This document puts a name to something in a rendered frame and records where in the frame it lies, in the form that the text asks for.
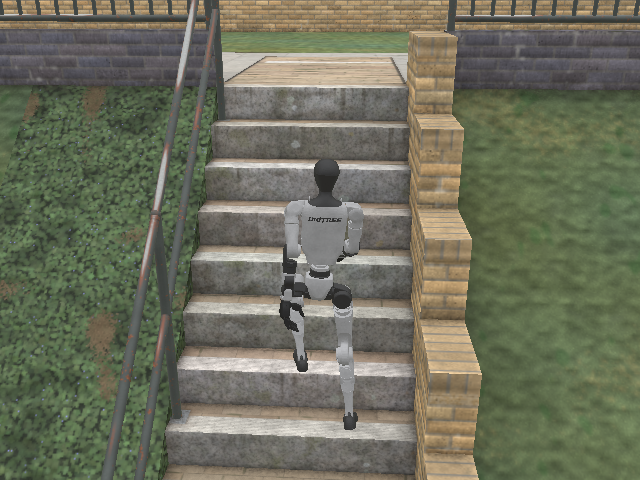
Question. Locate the stairs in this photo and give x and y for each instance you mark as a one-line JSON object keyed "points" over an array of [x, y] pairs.
{"points": [[247, 412]]}

